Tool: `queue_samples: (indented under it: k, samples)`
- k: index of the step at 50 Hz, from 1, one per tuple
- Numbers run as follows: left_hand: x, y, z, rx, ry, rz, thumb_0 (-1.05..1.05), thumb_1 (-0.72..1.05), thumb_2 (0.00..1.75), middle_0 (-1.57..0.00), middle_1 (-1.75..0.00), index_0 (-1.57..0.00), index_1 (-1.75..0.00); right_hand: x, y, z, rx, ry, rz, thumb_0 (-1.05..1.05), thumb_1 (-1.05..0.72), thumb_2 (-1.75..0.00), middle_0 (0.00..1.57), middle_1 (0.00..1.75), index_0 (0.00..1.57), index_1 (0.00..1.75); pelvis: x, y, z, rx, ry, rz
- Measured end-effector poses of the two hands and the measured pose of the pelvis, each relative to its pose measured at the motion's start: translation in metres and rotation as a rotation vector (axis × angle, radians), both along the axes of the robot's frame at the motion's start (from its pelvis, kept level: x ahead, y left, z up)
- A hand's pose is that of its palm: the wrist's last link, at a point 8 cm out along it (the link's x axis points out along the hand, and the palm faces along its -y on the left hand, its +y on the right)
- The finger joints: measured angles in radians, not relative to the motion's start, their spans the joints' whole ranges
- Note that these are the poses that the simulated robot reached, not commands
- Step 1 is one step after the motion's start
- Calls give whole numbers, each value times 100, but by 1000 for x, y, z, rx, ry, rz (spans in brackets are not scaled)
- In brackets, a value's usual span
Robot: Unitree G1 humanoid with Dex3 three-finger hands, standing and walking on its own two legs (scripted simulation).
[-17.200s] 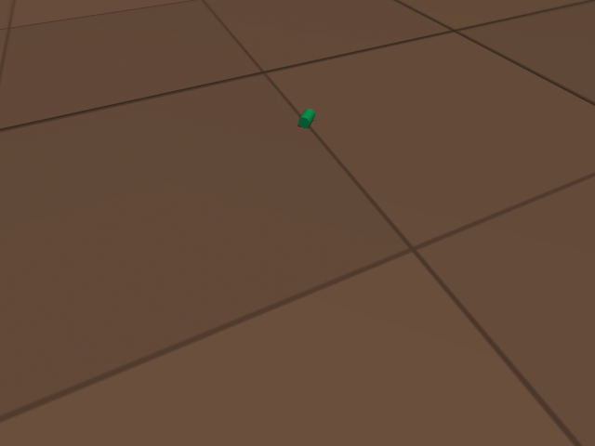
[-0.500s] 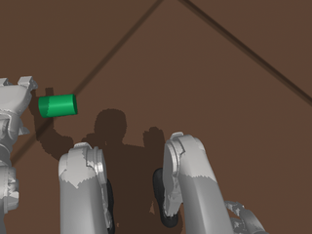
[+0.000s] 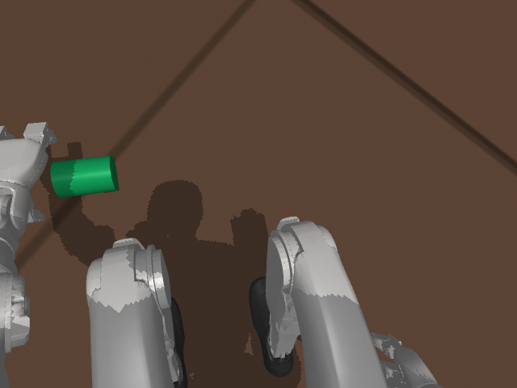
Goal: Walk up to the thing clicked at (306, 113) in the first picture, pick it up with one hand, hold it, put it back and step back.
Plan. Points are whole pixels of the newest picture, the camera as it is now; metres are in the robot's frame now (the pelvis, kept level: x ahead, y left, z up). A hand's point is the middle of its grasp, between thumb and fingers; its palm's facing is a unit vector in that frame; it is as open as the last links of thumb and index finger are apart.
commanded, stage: rise first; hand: left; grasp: from above
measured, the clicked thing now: (86, 176) +0.47 +0.27 -0.30
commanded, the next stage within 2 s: approach in 1.34 s
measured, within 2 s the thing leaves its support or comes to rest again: neither
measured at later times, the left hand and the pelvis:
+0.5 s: hand (32, 185) +0.42 +0.32 -0.18, palm faces -0.44 -0.05 -0.90, open 13.9 cm; pelvis +0.00 +0.00 -0.01, yaw +0 degrees
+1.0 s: hand (29, 188) +0.41 +0.32 -0.18, palm faces -0.45 -0.05 -0.89, open 13.9 cm; pelvis -0.01 +0.00 -0.01, yaw +0 degrees
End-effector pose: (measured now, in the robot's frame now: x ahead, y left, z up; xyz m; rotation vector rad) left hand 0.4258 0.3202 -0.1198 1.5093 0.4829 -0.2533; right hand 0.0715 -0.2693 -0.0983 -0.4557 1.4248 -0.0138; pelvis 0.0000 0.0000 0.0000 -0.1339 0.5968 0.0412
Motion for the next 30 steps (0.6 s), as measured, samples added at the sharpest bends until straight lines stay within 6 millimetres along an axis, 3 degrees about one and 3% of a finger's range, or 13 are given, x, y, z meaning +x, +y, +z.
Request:
queue_samples:
  k: [18,30]
  samples:
    - [-4,-6,-10,-9,-7,-7,0,-48,96,-16,-92,-15,-93,-8,-3,-2,-8,0,9,0,-91,-91,20,30,20,30,-3,-1,-6,1,-14,-3]
    - [1,-2,-5,13,-3,2,0,-50,98,-14,-94,-13,-95,-10,-1,-3,5,2,2,0,-91,-91,20,30,20,30,-2,-1,-7,0,-13,-1]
